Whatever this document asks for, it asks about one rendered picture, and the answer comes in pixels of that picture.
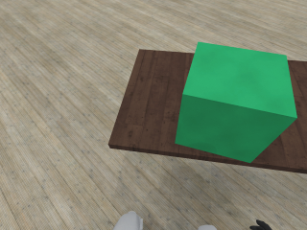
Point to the carton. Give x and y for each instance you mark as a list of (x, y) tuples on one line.
[(235, 101)]

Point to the robot left thigh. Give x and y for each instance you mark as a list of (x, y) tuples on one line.
[(129, 221)]

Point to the robot right hand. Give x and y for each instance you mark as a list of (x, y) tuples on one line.
[(262, 226)]

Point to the table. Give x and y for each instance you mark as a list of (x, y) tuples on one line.
[(148, 116)]

